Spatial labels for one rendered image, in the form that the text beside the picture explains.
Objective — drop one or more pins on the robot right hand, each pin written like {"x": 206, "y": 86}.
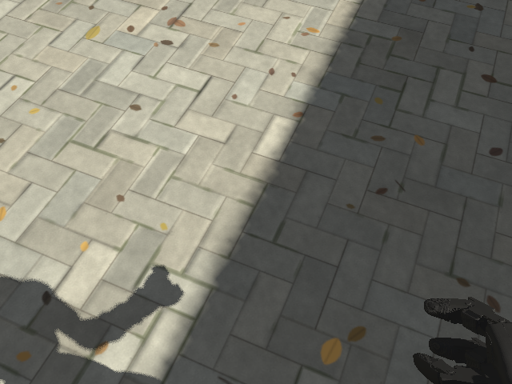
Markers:
{"x": 486, "y": 363}

